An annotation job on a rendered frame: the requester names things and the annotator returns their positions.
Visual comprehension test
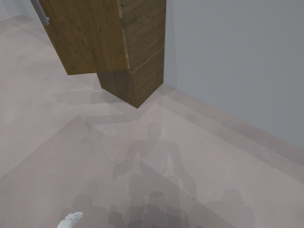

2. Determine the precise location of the cupboard door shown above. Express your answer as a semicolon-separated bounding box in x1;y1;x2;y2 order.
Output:
30;0;128;75

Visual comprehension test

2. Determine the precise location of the handle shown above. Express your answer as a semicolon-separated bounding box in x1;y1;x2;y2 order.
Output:
31;0;49;26

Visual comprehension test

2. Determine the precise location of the robot left hand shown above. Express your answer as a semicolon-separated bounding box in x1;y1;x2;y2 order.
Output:
57;212;83;228

